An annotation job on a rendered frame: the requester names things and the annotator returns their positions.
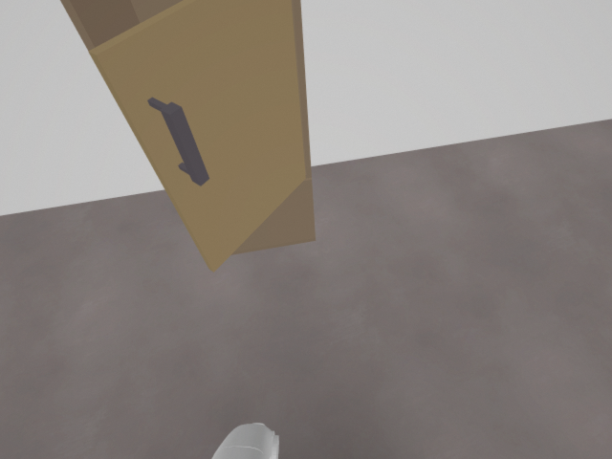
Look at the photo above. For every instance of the handle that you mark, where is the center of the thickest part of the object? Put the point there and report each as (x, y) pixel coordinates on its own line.
(176, 122)

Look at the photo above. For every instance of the robot left thigh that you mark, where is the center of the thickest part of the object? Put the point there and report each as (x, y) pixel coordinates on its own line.
(249, 441)

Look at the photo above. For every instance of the cupboard door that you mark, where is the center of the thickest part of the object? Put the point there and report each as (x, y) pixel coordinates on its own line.
(231, 66)

